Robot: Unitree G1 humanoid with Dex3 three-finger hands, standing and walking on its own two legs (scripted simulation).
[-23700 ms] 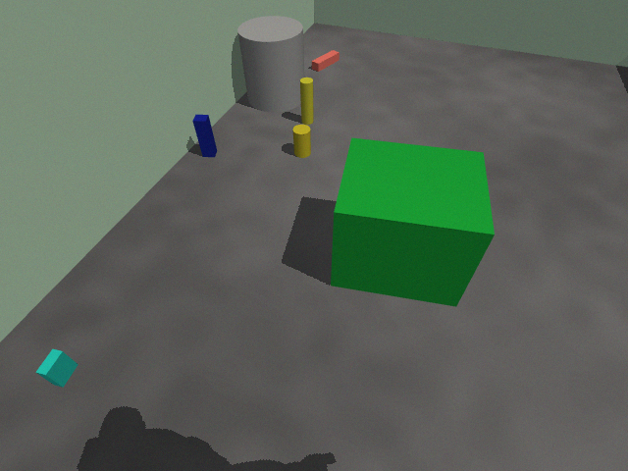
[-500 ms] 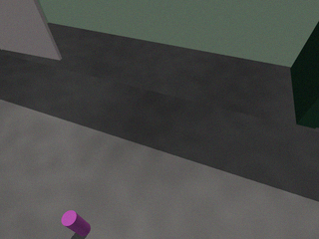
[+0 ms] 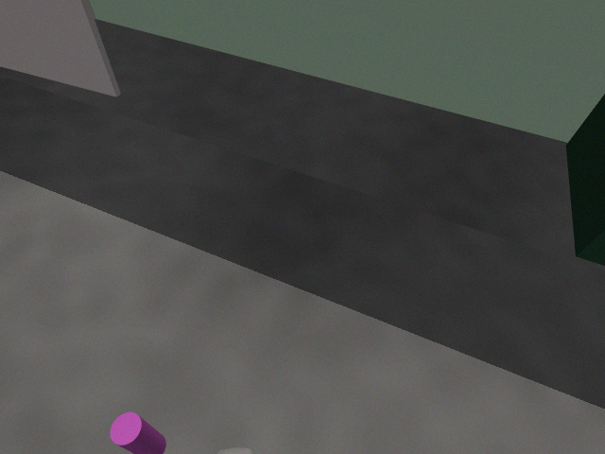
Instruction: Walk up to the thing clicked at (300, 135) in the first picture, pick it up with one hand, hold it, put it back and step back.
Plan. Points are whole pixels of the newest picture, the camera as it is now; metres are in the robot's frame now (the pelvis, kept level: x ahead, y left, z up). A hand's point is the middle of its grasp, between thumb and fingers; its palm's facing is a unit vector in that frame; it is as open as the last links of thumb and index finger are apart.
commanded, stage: walk up
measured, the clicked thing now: out of the picture -1.19 +1.43 -0.69
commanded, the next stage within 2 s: none
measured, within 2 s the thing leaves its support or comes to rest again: neither
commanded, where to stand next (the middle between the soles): +0.44 -0.05 m, yaw -2 degrees
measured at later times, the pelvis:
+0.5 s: pelvis +0.19 -0.04 -0.01, yaw -3 degrees
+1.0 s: pelvis +0.36 -0.03 +0.00, yaw -2 degrees
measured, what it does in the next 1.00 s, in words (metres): walks ahead: right foot, then left foot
